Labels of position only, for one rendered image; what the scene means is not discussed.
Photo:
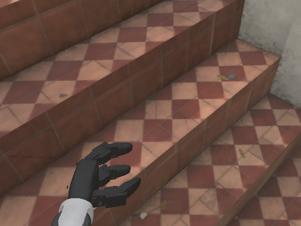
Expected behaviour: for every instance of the left robot hand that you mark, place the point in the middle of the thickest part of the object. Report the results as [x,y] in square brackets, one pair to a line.
[88,177]

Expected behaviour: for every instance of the robot left forearm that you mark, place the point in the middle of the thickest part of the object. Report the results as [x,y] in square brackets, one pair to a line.
[74,212]

